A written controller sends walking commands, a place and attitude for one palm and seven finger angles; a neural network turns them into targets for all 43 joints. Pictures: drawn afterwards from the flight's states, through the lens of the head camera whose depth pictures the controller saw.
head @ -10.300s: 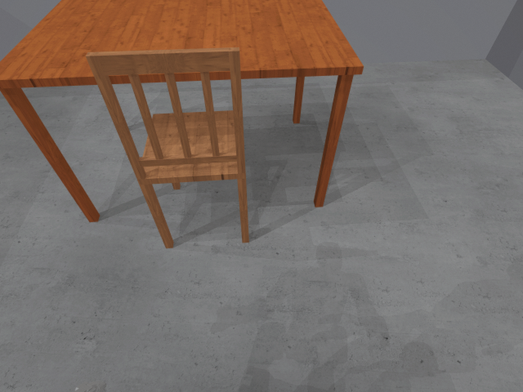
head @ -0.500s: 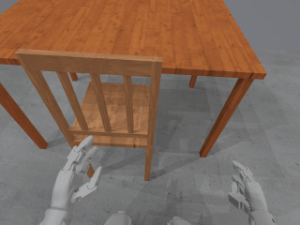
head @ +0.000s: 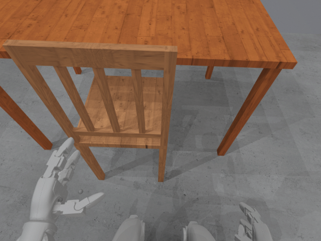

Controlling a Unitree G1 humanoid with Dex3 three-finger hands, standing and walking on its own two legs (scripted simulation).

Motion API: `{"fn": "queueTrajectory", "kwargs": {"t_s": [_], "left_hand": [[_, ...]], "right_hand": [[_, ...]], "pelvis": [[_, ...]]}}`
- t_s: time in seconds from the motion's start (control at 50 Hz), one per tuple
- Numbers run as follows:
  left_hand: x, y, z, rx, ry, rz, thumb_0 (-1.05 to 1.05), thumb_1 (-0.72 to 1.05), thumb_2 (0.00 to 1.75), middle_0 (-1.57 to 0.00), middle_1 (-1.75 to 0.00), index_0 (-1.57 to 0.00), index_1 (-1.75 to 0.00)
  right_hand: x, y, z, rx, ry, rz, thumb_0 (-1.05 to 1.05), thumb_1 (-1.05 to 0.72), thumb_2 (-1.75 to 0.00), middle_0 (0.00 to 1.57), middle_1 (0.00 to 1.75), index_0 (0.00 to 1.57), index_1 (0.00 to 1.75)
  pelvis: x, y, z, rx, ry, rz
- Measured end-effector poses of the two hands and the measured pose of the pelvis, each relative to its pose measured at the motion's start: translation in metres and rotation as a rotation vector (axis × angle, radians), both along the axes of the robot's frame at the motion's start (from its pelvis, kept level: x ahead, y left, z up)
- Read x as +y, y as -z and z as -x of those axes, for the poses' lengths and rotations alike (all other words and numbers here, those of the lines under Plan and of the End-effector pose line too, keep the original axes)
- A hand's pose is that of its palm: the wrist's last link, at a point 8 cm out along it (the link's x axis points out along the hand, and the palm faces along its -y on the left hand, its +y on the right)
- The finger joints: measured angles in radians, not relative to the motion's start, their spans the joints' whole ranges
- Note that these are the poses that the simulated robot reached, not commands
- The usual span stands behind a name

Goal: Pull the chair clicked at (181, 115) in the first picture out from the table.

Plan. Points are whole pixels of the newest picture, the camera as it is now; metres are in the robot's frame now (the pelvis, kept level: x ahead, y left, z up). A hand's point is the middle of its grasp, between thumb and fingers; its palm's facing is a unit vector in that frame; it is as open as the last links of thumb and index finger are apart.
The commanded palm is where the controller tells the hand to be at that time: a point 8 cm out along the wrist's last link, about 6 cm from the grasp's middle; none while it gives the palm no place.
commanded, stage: raise the hand toward the chair's back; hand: left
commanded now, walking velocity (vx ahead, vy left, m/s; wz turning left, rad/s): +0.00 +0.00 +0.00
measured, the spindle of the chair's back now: (109, 104) +0.49 +0.18 +0.01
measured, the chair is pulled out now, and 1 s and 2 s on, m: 0.00 0.00 0.00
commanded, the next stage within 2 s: aim the fingers beside a spindle in 1.22 s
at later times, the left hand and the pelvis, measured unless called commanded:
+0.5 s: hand (69, 181) +0.24 +0.21 +0.05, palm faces +0.02 -1.00 -0.05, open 16.6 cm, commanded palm +0.22 +0.27 +0.06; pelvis +0.01 +0.02 +0.01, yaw +1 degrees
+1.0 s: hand (70, 170) +0.26 +0.21 +0.05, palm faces +0.02 -1.00 -0.04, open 16.9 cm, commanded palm +0.24 +0.27 +0.06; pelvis +0.02 +0.01 +0.02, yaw +0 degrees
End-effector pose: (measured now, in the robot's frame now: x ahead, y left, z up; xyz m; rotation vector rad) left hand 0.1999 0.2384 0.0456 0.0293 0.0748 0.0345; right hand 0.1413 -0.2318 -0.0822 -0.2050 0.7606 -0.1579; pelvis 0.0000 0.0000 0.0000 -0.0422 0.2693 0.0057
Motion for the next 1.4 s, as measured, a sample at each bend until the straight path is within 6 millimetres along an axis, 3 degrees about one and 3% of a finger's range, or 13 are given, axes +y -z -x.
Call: {"fn": "queueTrajectory", "kwargs": {"t_s": [0.18,0.32,0.44,0.6,0.9,1.4], "left_hand": [[0.009,0.003,-0.006,-0.004,0.023,-0.002,0.0,-0.13,0.46,-0.09,-0.14,-0.1,-0.14],[0.017,-0.006,-0.011,-0.035,0.001,-0.008,0.0,-0.29,0.39,-0.08,-0.11,-0.08,-0.12],[0.023,-0.007,-0.016,-0.015,0.01,-0.014,0.0,-0.41,0.34,-0.07,-0.1,-0.07,-0.1],[0.032,-0.013,-0.024,-0.018,0.004,-0.024,-0.01,-0.48,0.31,-0.06,-0.09,-0.07,-0.09],[0.033,-0.012,-0.04,-0.001,0.015,-0.008,-0.01,-0.49,0.3,-0.06,-0.08,-0.06,-0.08],[0.027,-0.012,-0.04,-0.007,0.009,-0.015,-0.01,-0.49,0.3,-0.06,-0.08,-0.06,-0.08]], "right_hand": [[-0.01,-0.016,-0.02,-0.043,-0.013,0.069,0.01,-0.9,-0.9,0.21,0.3,0.2,0.3],[0.007,-0.028,-0.048,-0.102,-0.06,0.052,0.01,-0.91,-0.9,0.21,0.3,0.2,0.3],[0.024,-0.03,-0.06,-0.113,-0.1,0.022,0.01,-0.9,-0.9,0.21,0.3,0.2,0.3],[0.026,-0.027,-0.054,-0.076,-0.101,0.011,0.01,-0.9,-0.9,0.21,0.31,0.2,0.3],[-0.002,-0.028,-0.03,-0.015,-0.032,0.054,0.01,-0.9,-0.9,0.21,0.3,0.2,0.3],[0.004,-0.025,-0.047,-0.045,-0.062,0.021,0.01,-0.9,-0.9,0.21,0.3,0.2,0.3]], "pelvis": [[0.01,-0.001,-0.006,0.007,-0.003,0.006],[0.013,-0.005,-0.01,0.004,-0.008,0.01],[0.015,-0.007,-0.012,0.002,-0.014,0.015],[0.015,-0.011,-0.016,0.0,-0.016,0.016],[0.011,-0.016,-0.02,0.001,-0.009,0.009],[0.006,-0.015,-0.022,0.006,-0.012,0.005]]}}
